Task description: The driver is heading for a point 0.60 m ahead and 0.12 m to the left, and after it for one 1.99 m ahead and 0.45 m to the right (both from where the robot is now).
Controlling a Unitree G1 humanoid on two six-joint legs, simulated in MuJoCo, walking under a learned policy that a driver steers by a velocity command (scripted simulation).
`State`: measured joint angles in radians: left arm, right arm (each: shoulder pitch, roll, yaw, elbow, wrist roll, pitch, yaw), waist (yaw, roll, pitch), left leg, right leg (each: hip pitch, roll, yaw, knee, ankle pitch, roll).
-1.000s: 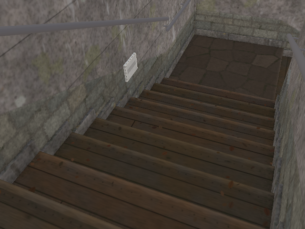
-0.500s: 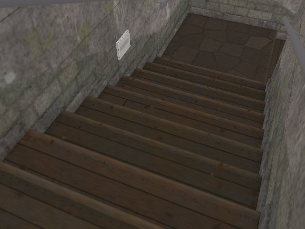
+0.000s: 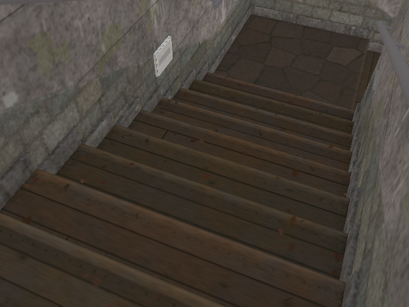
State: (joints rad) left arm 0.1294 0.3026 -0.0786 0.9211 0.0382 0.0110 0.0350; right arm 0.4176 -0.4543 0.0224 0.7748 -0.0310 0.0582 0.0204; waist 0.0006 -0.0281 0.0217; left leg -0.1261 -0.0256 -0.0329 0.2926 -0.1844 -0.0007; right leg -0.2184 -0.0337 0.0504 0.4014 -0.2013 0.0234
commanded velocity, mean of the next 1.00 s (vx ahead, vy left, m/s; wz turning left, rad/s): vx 0.00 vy -0.03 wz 0.00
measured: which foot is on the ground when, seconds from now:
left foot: down 0.00-1.00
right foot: down 0.00-1.00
